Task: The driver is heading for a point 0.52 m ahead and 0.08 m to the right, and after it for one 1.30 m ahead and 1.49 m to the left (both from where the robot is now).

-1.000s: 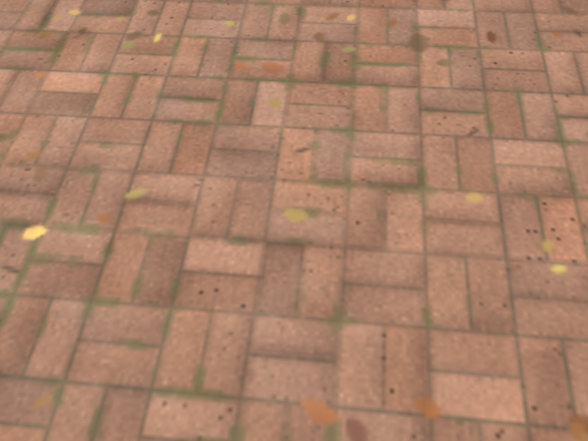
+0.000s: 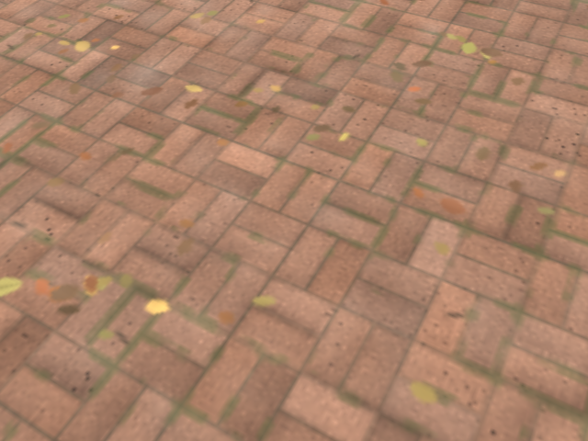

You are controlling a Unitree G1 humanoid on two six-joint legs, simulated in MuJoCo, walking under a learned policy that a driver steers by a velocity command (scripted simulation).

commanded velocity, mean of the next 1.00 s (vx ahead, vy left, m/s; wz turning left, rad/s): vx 0.49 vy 0.00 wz -0.01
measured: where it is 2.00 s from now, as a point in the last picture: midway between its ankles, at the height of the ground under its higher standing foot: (310, 219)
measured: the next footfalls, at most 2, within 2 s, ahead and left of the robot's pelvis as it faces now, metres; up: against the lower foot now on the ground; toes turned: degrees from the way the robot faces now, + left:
left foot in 0.20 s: +0.29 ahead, +0.15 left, +0.00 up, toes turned +4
right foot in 0.72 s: +0.56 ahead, -0.14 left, +0.00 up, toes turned -12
